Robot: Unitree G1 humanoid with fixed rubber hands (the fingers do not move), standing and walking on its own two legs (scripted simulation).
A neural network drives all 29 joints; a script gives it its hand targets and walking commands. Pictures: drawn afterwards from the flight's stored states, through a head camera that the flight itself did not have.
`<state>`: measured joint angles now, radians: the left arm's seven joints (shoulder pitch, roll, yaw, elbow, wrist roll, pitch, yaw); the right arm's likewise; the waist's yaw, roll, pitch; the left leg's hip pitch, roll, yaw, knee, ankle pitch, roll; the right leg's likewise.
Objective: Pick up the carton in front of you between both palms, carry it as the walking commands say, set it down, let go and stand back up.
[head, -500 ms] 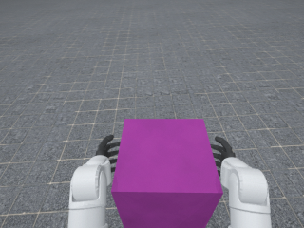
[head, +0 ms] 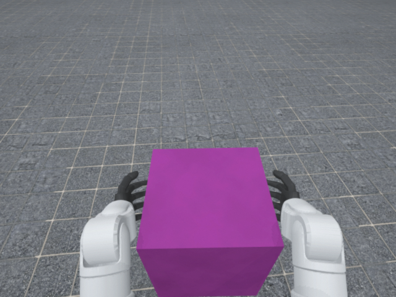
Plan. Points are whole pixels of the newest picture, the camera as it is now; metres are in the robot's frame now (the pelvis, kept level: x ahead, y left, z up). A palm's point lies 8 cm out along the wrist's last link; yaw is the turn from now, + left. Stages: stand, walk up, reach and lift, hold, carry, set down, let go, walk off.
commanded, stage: carry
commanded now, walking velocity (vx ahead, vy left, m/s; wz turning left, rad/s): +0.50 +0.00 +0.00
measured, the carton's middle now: (206, 224) +0.28 +0.00 +0.02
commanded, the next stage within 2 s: none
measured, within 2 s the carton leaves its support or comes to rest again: neither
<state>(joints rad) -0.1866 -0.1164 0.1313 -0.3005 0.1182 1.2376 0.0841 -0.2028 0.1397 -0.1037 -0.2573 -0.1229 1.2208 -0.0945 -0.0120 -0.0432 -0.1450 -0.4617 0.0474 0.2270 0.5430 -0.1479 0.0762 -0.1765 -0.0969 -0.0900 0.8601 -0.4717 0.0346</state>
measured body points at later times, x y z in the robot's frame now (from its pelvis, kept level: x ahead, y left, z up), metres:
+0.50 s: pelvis +0.30 -0.02 +0.00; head +0.30 -0.04 +0.45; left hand +0.58 +0.14 +0.07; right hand +0.59 -0.17 +0.06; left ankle +0.13 +0.08 -0.67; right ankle +0.40 -0.10 -0.72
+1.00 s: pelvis +0.43 +0.00 +0.01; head +0.39 +0.00 +0.46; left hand +0.70 +0.16 +0.10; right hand +0.71 -0.14 +0.10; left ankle +0.39 +0.11 -0.72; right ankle +0.41 -0.10 -0.72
